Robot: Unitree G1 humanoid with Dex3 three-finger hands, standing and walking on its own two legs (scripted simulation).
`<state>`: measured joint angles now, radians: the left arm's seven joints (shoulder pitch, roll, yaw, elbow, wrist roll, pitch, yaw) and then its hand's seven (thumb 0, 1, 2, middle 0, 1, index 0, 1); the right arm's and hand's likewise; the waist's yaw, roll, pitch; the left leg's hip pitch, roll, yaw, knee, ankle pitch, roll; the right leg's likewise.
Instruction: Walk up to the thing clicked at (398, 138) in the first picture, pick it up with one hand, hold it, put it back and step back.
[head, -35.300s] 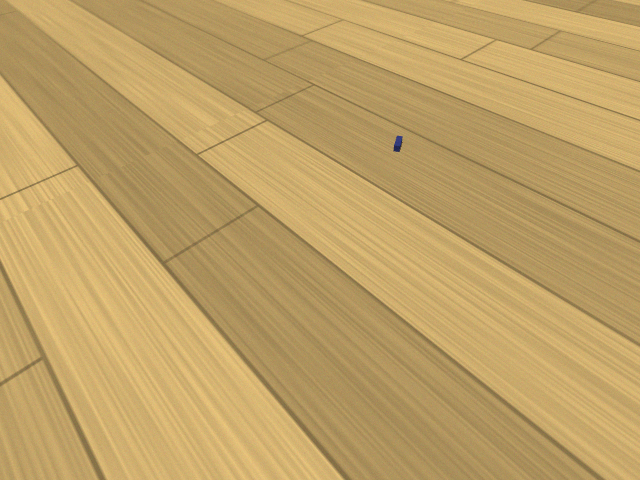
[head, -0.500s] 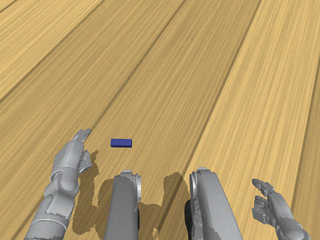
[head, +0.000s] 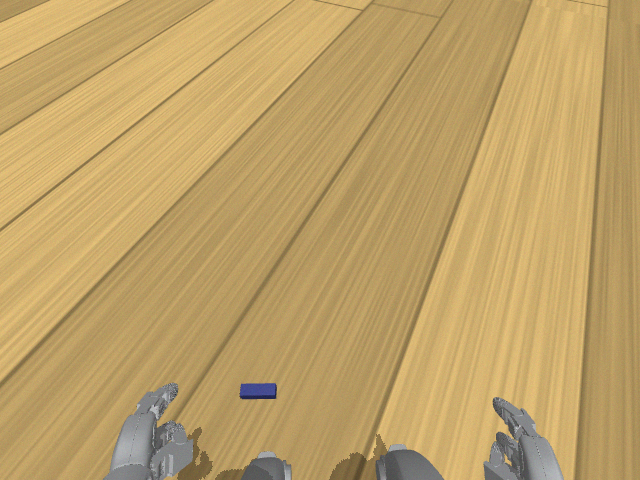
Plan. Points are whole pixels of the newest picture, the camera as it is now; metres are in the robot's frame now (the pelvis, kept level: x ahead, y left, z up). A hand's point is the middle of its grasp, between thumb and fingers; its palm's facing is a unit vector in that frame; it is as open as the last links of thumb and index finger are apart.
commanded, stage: home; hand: left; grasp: from above
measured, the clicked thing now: (258, 391) +0.43 +0.17 -0.66
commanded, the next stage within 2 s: none
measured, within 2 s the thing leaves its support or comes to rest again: neither
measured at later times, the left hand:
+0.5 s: hand (167, 460) +0.18 +0.18 -0.01, palm faces +0.07 -0.98 -0.19, open 7.4 cm
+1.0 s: hand (169, 467) +0.18 +0.18 -0.01, palm faces +0.06 -0.98 -0.20, open 7.4 cm
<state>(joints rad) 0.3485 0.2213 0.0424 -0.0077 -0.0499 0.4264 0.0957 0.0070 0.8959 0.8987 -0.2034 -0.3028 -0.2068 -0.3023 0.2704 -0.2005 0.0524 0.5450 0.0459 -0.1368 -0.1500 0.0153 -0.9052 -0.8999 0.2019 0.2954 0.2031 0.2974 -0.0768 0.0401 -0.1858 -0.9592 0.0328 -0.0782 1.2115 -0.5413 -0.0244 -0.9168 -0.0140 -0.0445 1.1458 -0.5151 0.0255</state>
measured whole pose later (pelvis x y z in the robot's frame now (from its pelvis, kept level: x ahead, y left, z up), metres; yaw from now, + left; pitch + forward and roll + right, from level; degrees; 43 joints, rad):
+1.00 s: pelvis +0.02 +0.00 +0.04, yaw +1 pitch +9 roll -2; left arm 0.50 0.22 0.03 -0.13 -0.05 0.46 0.02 0.01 0.90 0.90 -0.20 -0.30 -0.20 -0.30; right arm 0.30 -0.22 0.03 0.55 0.01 -0.24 -0.18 0.02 -0.90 -0.90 0.20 0.30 0.20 0.30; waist -0.04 0.04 -0.16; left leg -0.69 0.03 -0.07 1.01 -0.49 -0.02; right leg -0.64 -0.02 -0.04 0.95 -0.46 0.03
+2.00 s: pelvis +0.03 +0.00 +0.04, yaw +1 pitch +10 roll -2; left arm 0.50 0.22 0.03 -0.14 -0.06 0.46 0.02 0.01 0.90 0.90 -0.20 -0.30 -0.20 -0.30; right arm 0.29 -0.22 0.03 0.54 0.01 -0.23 -0.18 0.02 -0.90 -0.90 0.20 0.30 0.20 0.30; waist -0.04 0.04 -0.17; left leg -0.69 0.03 -0.07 1.02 -0.51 -0.02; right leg -0.65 -0.02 -0.04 0.96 -0.49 0.02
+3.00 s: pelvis +0.01 +0.00 +0.10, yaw +1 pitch -4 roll +0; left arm 0.21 0.28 0.04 1.06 0.03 0.01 0.03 0.00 0.90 0.90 -0.20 -0.30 -0.21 -0.30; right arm 0.17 -0.28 -0.03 1.06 -0.02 0.00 -0.02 0.01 -0.91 -0.90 0.20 0.30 0.20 0.30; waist 0.02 0.01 0.06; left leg -0.16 0.00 -0.04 0.47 -0.24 -0.01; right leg -0.14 -0.05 -0.03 0.46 -0.24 0.04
